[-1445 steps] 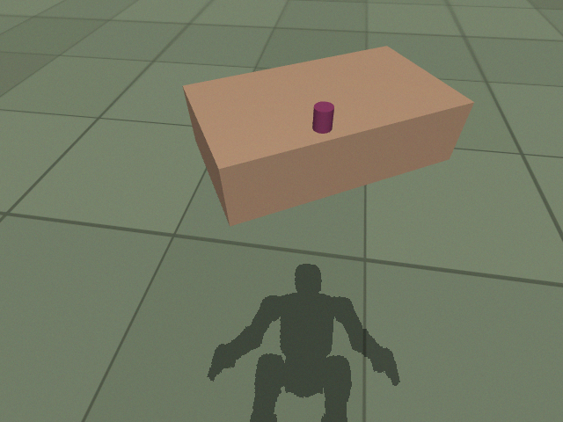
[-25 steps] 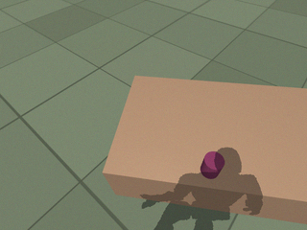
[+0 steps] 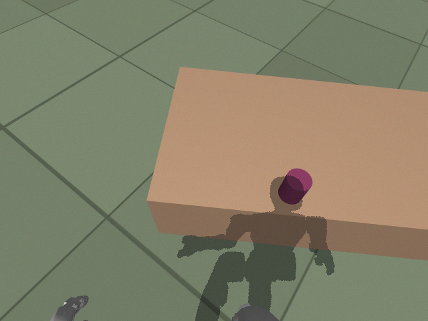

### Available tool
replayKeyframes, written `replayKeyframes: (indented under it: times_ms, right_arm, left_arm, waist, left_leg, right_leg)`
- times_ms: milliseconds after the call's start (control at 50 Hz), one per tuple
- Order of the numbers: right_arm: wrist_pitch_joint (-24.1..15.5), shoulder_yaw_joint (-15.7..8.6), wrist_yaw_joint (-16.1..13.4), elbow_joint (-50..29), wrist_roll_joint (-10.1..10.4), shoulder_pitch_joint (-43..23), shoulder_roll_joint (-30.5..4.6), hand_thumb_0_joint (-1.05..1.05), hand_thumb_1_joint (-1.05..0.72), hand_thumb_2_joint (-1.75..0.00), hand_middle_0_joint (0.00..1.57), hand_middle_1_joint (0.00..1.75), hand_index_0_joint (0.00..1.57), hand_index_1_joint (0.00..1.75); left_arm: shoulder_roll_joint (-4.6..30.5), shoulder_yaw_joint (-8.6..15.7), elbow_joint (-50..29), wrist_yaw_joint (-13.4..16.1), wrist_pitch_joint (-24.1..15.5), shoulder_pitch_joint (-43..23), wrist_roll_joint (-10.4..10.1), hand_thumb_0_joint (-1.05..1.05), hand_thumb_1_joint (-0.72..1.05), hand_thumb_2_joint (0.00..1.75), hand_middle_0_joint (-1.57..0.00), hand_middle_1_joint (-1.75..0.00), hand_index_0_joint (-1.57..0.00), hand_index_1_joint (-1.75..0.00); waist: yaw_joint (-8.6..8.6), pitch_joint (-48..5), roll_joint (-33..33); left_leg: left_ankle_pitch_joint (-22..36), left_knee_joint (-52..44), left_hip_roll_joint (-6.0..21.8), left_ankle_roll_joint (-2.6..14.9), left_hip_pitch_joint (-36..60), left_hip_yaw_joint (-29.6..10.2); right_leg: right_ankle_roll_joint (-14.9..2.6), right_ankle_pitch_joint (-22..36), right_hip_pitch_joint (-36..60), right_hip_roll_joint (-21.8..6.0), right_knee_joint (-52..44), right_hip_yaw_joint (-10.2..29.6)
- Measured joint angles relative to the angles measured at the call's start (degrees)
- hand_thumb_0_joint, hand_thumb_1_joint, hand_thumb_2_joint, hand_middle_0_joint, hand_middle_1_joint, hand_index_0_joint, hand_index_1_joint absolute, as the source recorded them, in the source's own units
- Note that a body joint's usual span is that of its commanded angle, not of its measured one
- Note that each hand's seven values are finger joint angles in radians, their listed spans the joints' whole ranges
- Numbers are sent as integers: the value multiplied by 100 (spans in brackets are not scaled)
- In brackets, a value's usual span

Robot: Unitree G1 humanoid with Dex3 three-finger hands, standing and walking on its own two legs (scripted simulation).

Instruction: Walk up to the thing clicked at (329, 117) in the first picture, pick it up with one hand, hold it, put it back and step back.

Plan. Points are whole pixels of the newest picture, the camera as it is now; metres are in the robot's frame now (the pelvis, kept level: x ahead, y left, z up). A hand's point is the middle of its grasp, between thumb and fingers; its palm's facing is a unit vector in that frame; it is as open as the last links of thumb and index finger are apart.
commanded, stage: step back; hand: right
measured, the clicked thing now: (294, 186) +0.57 -0.28 -0.36
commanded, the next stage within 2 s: none
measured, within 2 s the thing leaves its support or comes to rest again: neither
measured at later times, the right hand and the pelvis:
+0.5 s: hand out of the picture +0.01 -0.28 -0.15, palm faces -0.05 +0.90 -0.44, open 7.4 cm; pelvis -0.10 +0.00 -0.01, yaw +1 degrees
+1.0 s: hand out of the picture -0.10 -0.32 -0.15, palm faces +0.01 +0.90 -0.43, open 7.4 cm; pelvis -0.24 -0.04 -0.02, yaw -3 degrees
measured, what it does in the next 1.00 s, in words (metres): walks backwards: right foot, then left foot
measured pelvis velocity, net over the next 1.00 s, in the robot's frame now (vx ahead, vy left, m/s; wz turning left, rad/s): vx -0.24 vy -0.04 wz -0.05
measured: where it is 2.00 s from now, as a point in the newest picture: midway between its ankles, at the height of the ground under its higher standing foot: outside the picture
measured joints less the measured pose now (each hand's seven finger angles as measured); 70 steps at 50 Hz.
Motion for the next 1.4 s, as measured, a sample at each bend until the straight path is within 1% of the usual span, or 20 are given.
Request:
replayKeyframes:
  times_ms: [160,220,240,300,360,460,540,580,660,760,860,940,980,1020,1060,1140,1280,1320,1360,1400]
  right_arm:
    - [-20,21,20,-320,66,-288,-75,0,-90,-90,21,30,20,30]
    - [41,8,34,-265,129,-393,-184,0,-90,-90,21,30,20,30]
    - [60,14,32,-248,156,-397,-177,0,-90,-90,21,30,20,30]
    - [118,57,34,-230,171,-431,-107,0,-90,-90,21,30,20,30]
    - [71,91,55,-297,178,-364,-171,0,-90,-90,21,30,20,30]
    - [18,73,-6,-396,170,-275,-394,0,-90,-90,20,30,20,30]
    - [-63,23,-20,-428,95,-160,-418,0,-90,-90,20,30,20,30]
    - [-67,-6,-8,-342,18,-207,-225,0,-90,-90,20,30,20,30]
    - [-76,72,89,-378,-61,-14,-93,0,-90,-90,20,30,20,30]
    - [-77,76,52,-439,-59,5,-45,0,-90,-90,21,30,20,30]
    - [-136,43,27,-716,-19,-214,-111,0,-89,-90,21,30,20,30]
    - [-87,49,60,-890,-18,-390,-268,0,-89,-90,21,30,20,30]
    - [-9,7,61,-858,27,-502,-428,0,-89,-90,21,30,20,30]
    - [89,-46,9,-767,90,-477,-497,0,-90,-90,21,30,20,30]
    - [137,-52,-35,-654,136,-380,-443,0,-90,-90,20,30,20,30]
    - [75,17,-30,-568,185,-113,-447,0,-90,-90,20,30,20,30]
    - [2,77,-54,-478,89,120,-294,0,-90,-90,20,30,20,30]
    - [-44,85,-20,-474,56,156,-232,0,-90,-90,20,30,20,30]
    - [-50,92,12,-408,6,94,-52,0,-90,-90,20,30,20,30]
    - [-36,149,87,-432,-43,135,-29,0,-90,-90,20,30,20,30]
  left_arm:
    - [-49,43,29,-59,-27,246,46,1,91,90,-21,-30,-20,-30]
    - [-223,18,30,-86,-99,303,86,1,91,90,-21,-30,-20,-30]
    - [-229,7,-18,-111,-114,349,79,1,91,90,-21,-30,-20,-30]
    - [-180,16,-190,-125,-131,429,71,1,91,90,-21,-30,-20,-30]
    - [-212,24,-334,-92,-110,386,62,1,91,90,-21,-30,-20,-30]
    - [-267,-7,-658,-68,-116,236,128,1,90,90,-21,-31,-20,-30]
    - [-183,-14,-877,-78,-62,102,100,1,90,90,-21,-31,-20,-30]
    - [-33,28,-882,-97,7,46,63,1,90,90,-21,-30,-20,-30]
    - [-30,87,-639,-83,152,220,96,1,91,90,-21,-30,-20,-30]
    - [87,193,-589,-122,111,535,30,1,91,90,-21,-30,-20,-30]
    - [209,247,-480,-115,89,709,62,1,91,90,-21,-30,-20,-30]
    - [206,211,-364,-148,23,734,58,1,91,90,-20,-30,-20,-30]
    - [35,187,-243,-153,-45,679,95,1,91,90,-20,-30,-20,-30]
    - [-126,98,-249,-214,-63,712,140,1,91,90,-20,-30,-20,-30]
    - [-167,39,-313,-241,-54,779,153,1,91,90,-21,-30,-20,-30]
    - [-241,20,-442,-175,-42,721,161,1,90,90,-21,-31,-20,-30]
    - [-126,53,-932,-17,-107,255,149,1,90,90,-21,-31,-20,-30]
    - [-64,36,-1021,-17,-80,116,105,1,90,90,-21,-31,-20,-30]
    - [48,49,-986,-29,-5,1,67,1,90,90,-21,-30,-20,-30]
    - [5,50,-857,-18,83,38,41,1,91,90,-21,-30,-20,-30]
  waist:
    - [80,52,144]
    - [23,54,571]
    - [35,-3,593]
    - [200,-81,351]
    - [253,-152,244]
    - [231,-124,299]
    - [102,-9,236]
    - [193,161,-183]
    - [61,-30,-77]
    - [215,-211,-59]
    - [276,-70,-51]
    - [300,3,40]
    - [240,77,405]
    - [170,-1,638]
    - [297,-157,474]
    - [286,-331,400]
    - [151,-120,353]
    - [108,-42,254]
    - [192,115,-160]
    - [160,37,-164]
  left_leg:
    - [-98,538,-49,15,-342,332]
    - [-94,755,176,-62,-450,137]
    - [-92,899,128,-125,-527,-4]
    - [-1200,2194,-261,-296,-809,-396]
    - [-1360,3080,-463,-364,-962,-729]
    - [-1337,2712,-252,-469,-667,-780]
    - [-641,705,104,-432,-2,-468]
    - [-419,443,-98,-334,163,-238]
    - [-294,497,150,-266,-12,-392]
    - [116,79,376,-331,-142,-306]
    - [267,222,483,-373,-444,-159]
    - [249,643,581,-506,-798,-32]
    - [201,959,773,-558,-980,-187]
    - [-338,1399,571,-435,-1182,-598]
    - [-1132,2348,114,-402,-1369,-663]
    - [-1204,3407,-349,-400,-1366,-771]
    - [-1343,1968,-113,-464,-539,-453]
    - [-742,1034,-40,-375,-228,-300]
    - [-475,896,-244,-201,-151,-113]
    - [-431,977,-166,-131,-258,-140]
  right_leg:
    - [-152,265,970,-415,-2060,-405]
    - [-292,585,1117,-200,-2373,-607]
    - [-328,617,1089,-196,-2381,-632]
    - [-400,737,993,-355,-2399,-494]
    - [-378,991,892,-483,-2642,-492]
    - [-305,1277,556,-508,-2733,-635]
    - [-211,1228,238,-575,-2315,-884]
    - [-197,1166,117,-760,-1982,-671]
    - [-151,-391,-257,-86,-176,-206]
    - [-53,-211,-284,121,1222,179]
    - [167,-290,294,-247,83,100]
    - [61,42,881,-570,-1652,-318]
    - [-76,299,1096,-419,-2152,-544]
    - [-149,365,1004,-366,-2079,-681]
    - [-201,434,832,-544,-2013,-527]
    - [-222,765,671,-705,-2295,-530]
    - [-262,1014,239,-684,-2099,-992]
    - [-234,988,64,-742,-1838,-1124]
    - [-236,977,-59,-903,-1544,-898]
    - [-220,-1,-241,-596,-797,-592]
